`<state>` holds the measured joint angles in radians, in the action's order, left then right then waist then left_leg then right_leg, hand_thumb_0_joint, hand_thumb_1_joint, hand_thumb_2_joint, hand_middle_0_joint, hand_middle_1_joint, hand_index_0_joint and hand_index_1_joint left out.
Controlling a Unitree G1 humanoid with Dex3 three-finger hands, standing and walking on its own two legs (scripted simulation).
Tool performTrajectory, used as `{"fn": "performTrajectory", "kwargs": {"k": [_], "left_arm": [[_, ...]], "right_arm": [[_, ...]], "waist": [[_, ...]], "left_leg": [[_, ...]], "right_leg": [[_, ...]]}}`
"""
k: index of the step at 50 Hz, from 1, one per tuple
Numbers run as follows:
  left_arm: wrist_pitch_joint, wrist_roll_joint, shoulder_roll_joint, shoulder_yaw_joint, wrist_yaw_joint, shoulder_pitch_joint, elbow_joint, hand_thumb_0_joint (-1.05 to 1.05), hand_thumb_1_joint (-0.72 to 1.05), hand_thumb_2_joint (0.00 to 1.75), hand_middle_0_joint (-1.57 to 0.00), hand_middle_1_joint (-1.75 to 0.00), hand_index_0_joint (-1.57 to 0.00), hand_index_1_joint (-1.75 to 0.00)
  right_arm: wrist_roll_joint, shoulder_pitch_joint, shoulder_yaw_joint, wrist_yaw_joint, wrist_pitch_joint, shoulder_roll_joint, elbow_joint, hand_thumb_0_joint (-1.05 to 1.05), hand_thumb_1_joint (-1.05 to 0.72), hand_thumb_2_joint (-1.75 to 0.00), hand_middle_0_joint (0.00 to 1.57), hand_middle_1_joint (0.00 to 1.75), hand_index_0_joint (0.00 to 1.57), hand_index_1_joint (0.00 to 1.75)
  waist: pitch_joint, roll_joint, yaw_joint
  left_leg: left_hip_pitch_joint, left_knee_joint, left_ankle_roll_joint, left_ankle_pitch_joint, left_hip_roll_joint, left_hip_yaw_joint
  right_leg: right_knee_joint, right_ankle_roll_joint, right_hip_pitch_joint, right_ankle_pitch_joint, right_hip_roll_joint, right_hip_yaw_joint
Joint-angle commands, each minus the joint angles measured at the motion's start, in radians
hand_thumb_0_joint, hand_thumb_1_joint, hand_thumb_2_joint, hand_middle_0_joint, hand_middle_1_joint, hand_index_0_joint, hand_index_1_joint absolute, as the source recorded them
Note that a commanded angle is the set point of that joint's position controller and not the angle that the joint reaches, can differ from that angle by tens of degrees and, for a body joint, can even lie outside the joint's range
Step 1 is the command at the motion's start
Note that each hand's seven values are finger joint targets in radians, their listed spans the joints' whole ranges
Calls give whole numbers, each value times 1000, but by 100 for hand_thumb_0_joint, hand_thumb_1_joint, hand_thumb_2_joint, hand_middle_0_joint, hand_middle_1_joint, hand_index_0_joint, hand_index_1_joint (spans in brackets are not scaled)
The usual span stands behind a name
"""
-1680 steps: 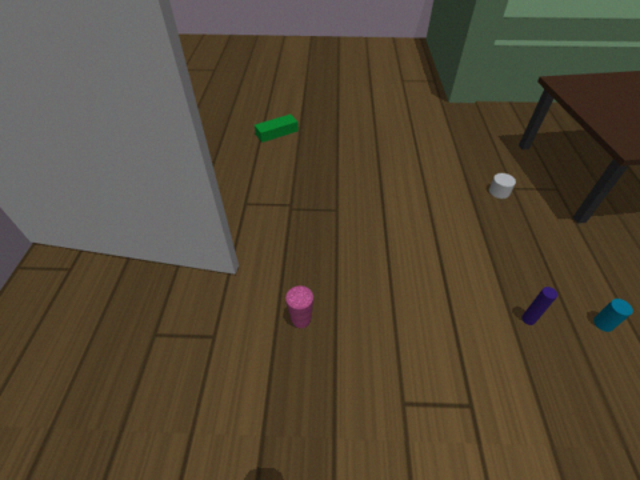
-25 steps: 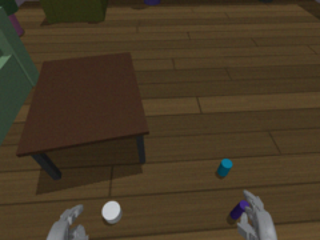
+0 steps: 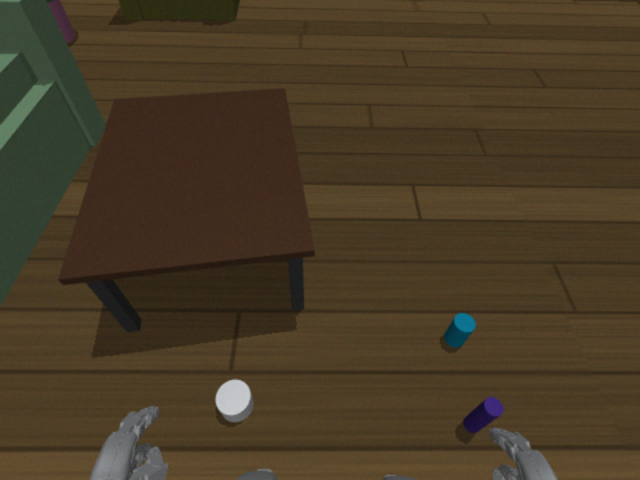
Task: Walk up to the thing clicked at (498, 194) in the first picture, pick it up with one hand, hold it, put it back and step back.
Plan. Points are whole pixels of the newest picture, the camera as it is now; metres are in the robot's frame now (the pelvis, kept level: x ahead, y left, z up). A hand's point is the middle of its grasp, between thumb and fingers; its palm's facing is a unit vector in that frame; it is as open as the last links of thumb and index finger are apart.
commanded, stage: stand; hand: left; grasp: from above
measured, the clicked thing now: (235, 400) +0.42 +0.25 -0.70
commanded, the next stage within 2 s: none
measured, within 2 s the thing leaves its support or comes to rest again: neither
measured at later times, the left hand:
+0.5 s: hand out of the picture +0.03 +0.25 -0.12, palm faces +0.04 -0.95 -0.32, open 7.4 cm
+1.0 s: hand out of the picture +0.04 +0.24 -0.12, palm faces +0.02 -0.94 -0.33, open 7.4 cm
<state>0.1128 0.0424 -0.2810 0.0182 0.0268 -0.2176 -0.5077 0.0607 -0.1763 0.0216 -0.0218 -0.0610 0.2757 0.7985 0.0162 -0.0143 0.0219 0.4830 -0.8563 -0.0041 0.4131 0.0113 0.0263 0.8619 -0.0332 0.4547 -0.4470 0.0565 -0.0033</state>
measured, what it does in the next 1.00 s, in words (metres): stands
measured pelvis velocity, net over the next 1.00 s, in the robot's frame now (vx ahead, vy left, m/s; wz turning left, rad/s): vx -0.01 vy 0.00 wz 0.00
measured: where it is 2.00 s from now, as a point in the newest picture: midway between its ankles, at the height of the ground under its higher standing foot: outside the picture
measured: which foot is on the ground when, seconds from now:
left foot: down 0.00-1.00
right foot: down 0.00-1.00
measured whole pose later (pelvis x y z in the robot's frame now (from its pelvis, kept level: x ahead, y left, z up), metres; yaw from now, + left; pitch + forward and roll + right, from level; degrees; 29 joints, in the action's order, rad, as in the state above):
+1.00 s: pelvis -0.01 +0.00 +0.05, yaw +0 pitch -4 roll +0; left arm 0.00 0.02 -0.30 0.03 0.02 -0.15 -1.15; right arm 0.02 -0.15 0.03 -0.01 0.00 0.31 1.13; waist 0.07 0.01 0.00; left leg 0.13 -0.38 -0.01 0.17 0.00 0.04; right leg 0.36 -0.04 0.09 -0.20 0.05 -0.02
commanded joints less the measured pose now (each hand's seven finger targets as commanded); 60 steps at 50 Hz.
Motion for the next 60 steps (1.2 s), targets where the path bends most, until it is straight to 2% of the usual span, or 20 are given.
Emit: {"fn": "performTrajectory", "kwargs": {"k": [1, 3, 5, 7, 9, 13, 16, 18, 21, 24, 28, 31, 35, 42, 45, 48, 50, 55, 57, 60], "left_arm": [[-93, 4, -159, 76, 21, 37, -63, 0, 90, 90, -20, -30, -20, -30], [-101, 0, -148, 76, 20, 51, -126, 0, 90, 90, -20, -30, -20, -30], [-108, -3, -137, 73, 19, 35, -196, 0, 90, 90, -20, -30, -20, -30], [-113, -1, -149, 74, 18, 41, -251, 0, 90, 90, -20, -30, -20, -30], [-121, -5, -156, 74, 18, 36, -303, 0, 90, 90, -20, -30, -20, -30], [-115, -13, -161, 66, 21, 44, -389, 0, 90, 90, -20, -30, -20, -30], [-116, -14, -167, 60, 18, 38, -443, 0, 90, 90, -20, -30, -20, -30], [-113, -12, -170, 59, 18, 50, -473, 0, 90, 90, -20, -30, -20, -30], [-115, -6, -172, 56, 16, 43, -509, 0, 90, 90, -20, -30, -20, -30], [-125, -9, -177, 53, 17, 46, -530, 0, 90, 90, -20, -30, -20, -30], [-124, -9, -181, 50, 16, 51, -553, 0, 90, 90, -20, -30, -20, -30], [-129, -10, -197, 51, 16, 66, -561, 0, 90, 90, -20, -30, -20, -30], [-130, -12, -192, 49, 13, 69, -565, 0, 90, 90, -20, -30, -20, -30], [-127, -14, -206, 48, 8, 80, -579, 0, 90, 90, -20, -30, -20, -30], [-131, -14, -212, 49, 8, 83, -583, 0, 90, 90, -20, -30, -20, -30], [-129, -16, -216, 48, 7, 96, -581, 0, 90, 90, -20, -30, -20, -30], [-132, -20, -221, 49, 5, 100, -582, 0, 90, 90, -20, -30, -20, -30], [-132, -20, -222, 48, 2, 112, -584, 0, 90, 90, -20, -30, -20, -30], [-134, -23, -225, 49, 2, 110, -582, 0, 90, 90, -20, -30, -20, -30], [-135, -23, -220, 47, 0, 108, -587, 0, 90, 90, -20, -30, -20, -30]], "right_arm": [[-11, 25, 69, 6, -14, 157, -43, 0, -90, -90, 20, 30, 20, 30], [-5, 27, 70, 2, -7, 165, -14, 0, -90, -90, 20, 30, 20, 30], [-6, 38, 69, -1, -1, 172, 10, 0, -90, -90, 20, 30, 20, 30], [-11, 40, 66, -4, 5, 166, 37, 0, -90, -90, 20, 30, 20, 30], [-16, 18, 65, -10, 12, 174, 72, 0, -90, -90, 20, 30, 20, 30], [-22, 15, 63, -17, 20, 189, 129, 0, -90, -90, 20, 30, 20, 30], [-28, 29, 61, -18, 27, 193, 161, 0, -90, -90, 20, 30, 20, 30], [-29, 29, 61, -19, 33, 199, 180, 0, -90, -90, 20, 30, 20, 30], [-32, 53, 60, -15, 38, 196, 197, 0, -90, -90, 20, 30, 20, 30], [-33, 40, 59, -13, 36, 191, 218, 0, -90, -90, 20, 30, 20, 30], [-35, 52, 57, -10, 42, 196, 234, 0, -90, -90, 20, 30, 20, 30], [-34, 43, 53, -5, 46, 187, 243, 0, -90, -90, 20, 30, 20, 30], [-37, 65, 50, -7, 39, 206, 249, 0, -90, -90, 20, 30, 20, 30], [-38, 64, 40, -2, 44, 210, 261, 0, -90, -90, 20, 30, 20, 30], [-39, 68, 40, -2, 43, 210, 264, 0, -90, -90, 20, 30, 20, 30], [-38, 65, 41, -1, 44, 221, 268, 0, -90, -90, 20, 30, 20, 30], [-39, 62, 36, 0, 42, 215, 271, 0, -90, -90, 20, 30, 20, 30], [-40, 68, 32, -1, 39, 225, 275, 0, -90, -90, 20, 30, 20, 30], [-41, 70, 32, -1, 38, 232, 275, 0, -90, -90, 20, 30, 20, 30], [-42, 66, 29, -2, 36, 231, 279, 0, -90, -90, 20, 30, 20, 30]], "waist": [[-146, -12, 2], [-103, 43, 3], [-81, 64, 16], [-57, 30, 8], [-71, 24, 3], [-47, 41, -4], [-15, 40, -2], [21, 50, -7], [43, 34, -3], [9, 11, -7], [38, 18, -8], [38, -10, -15], [10, 34, -7], [57, 19, -9], [37, -5, -11], [41, 32, -15], [27, 10, -17], [29, 11, -18], [-2, 18, -15], [-2, 10, -15]], "left_leg": [[-159, 180, 65, -284, -39, 55], [-179, 261, 72, -246, -63, 92], [-166, 309, 76, -255, -84, 124], [-183, 339, 65, -273, -77, 112], [-219, 341, 58, -330, -73, 96], [-276, 417, 49, -364, -91, 107], [-290, 470, 42, -309, -97, 110], [-258, 528, 39, -188, -97, 121], [-269, 549, 35, -155, -95, 123], [-321, 521, 34, -288, -94, 100], [-311, 550, 29, -203, -90, 103], [-317, 546, 28, -241, -90, 93], [-333, 555, 30, -269, -100, 97], [-294, 581, 26, -195, -100, 98], [-326, 562, 27, -245, -103, 92], [-309, 569, 26, -202, -103, 92], [-320, 565, 25, -256, -106, 88], [-321, 569, 24, -254, -110, 89], [-335, 561, 28, -309, -114, 86], [-347, 560, 27, -337, -117, 85]], "right_leg": [[-228, 67, -138, 249, 47, 73], [-231, 53, -121, 199, 22, 45], [-256, 45, -184, 227, 17, 26], [-304, 50, -201, 242, 22, 35], [-340, 52, -255, 324, 42, 47], [-395, 48, -290, 329, 40, 37], [-441, 40, -306, 293, 40, 31], [-464, 36, -318, 248, 37, 29], [-492, 36, -313, 227, 39, 26], [-524, 34, -340, 296, 60, 41], [-552, 29, -324, 227, 51, 34], [-569, 31, -327, 227, 59, 43], [-559, 33, -355, 292, 66, 43], [-576, 32, -341, 222, 56, 40], [-586, 36, -337, 233, 64, 49], [-590, 37, -337, 206, 61, 51], [-584, 39, -351, 245, 67, 55], [-585, 41, -344, 247, 64, 52], [-582, 39, -372, 306, 70, 53], [-580, 38, -370, 317, 69, 51]]}}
